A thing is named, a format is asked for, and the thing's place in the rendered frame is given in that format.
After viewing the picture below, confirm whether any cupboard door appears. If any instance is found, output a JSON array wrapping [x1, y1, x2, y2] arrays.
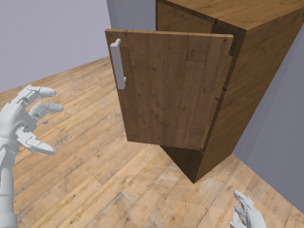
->
[[104, 28, 234, 150]]

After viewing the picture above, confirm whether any robot left hand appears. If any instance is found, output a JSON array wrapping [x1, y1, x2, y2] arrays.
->
[[0, 85, 64, 155]]

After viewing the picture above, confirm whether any handle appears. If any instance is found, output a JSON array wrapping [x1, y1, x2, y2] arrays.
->
[[110, 38, 126, 89]]

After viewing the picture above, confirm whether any robot right hand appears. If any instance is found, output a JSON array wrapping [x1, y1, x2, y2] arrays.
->
[[230, 190, 267, 228]]

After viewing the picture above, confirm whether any robot left forearm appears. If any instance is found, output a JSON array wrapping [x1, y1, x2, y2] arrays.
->
[[0, 136, 20, 228]]

